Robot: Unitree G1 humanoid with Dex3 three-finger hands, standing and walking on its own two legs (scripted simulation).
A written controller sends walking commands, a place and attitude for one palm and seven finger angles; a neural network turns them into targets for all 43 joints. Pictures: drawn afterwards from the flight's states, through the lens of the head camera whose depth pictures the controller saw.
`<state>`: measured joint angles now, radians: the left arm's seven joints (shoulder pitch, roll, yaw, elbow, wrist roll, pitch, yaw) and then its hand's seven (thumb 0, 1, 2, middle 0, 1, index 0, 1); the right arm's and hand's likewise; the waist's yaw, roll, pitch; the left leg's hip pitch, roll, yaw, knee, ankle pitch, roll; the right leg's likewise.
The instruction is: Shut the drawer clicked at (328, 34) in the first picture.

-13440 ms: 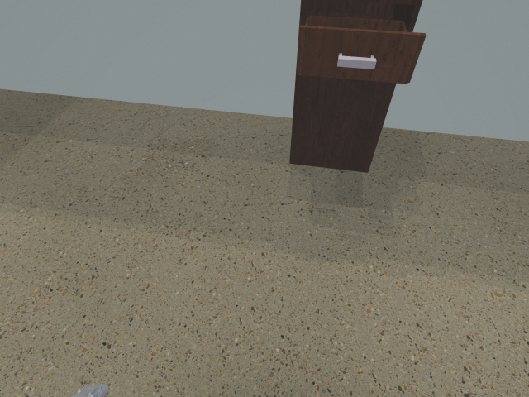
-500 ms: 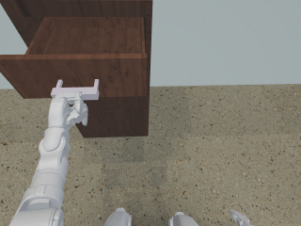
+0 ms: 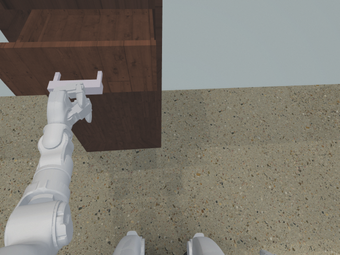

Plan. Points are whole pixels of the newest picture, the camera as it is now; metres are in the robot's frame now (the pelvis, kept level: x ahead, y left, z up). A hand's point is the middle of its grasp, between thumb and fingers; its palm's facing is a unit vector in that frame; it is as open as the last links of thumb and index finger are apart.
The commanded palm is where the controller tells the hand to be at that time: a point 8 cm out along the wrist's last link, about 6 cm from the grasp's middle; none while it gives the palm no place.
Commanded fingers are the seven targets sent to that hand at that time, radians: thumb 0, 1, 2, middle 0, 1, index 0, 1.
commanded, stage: push the drawer shut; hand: left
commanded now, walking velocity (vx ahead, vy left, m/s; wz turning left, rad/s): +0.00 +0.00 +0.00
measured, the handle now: (77, 81) +0.52 +0.23 +0.07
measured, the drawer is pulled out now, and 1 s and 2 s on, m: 0.15 0.03 0.00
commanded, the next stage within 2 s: pull the fist back off the drawer in 1.44 s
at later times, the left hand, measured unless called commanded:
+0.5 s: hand (91, 86) +0.50 +0.19 +0.07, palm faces +0.08 -1.00 -0.02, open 3.3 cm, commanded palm +0.49 +0.24 +0.07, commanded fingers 0.00 0.90 0.90 -1.40 -1.60 -1.40 -1.60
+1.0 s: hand (92, 68) +0.57 +0.20 +0.07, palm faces +0.07 -1.00 -0.02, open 3.3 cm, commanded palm +0.56 +0.23 +0.07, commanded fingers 0.00 0.90 0.90 -1.40 -1.60 -1.40 -1.60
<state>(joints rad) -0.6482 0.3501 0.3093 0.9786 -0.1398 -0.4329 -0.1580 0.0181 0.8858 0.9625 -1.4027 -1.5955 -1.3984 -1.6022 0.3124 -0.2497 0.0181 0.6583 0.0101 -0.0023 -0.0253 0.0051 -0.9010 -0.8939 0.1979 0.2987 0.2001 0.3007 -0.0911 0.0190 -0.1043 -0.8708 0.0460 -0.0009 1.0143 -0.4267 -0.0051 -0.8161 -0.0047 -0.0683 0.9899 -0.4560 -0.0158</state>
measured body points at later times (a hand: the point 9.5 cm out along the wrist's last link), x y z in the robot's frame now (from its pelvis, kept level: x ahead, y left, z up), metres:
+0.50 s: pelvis +0.00 +0.00 -0.01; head +0.12 +0.02 +0.42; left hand +0.49 +0.24 +0.07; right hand +0.00 -0.26 -0.12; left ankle +0.03 +0.12 -0.67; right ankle +0.01 -0.11 -0.67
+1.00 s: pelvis +0.00 +0.01 -0.02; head +0.16 +0.04 +0.40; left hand +0.56 +0.25 +0.07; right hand -0.03 -0.25 -0.12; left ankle +0.03 +0.12 -0.67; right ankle +0.01 -0.11 -0.67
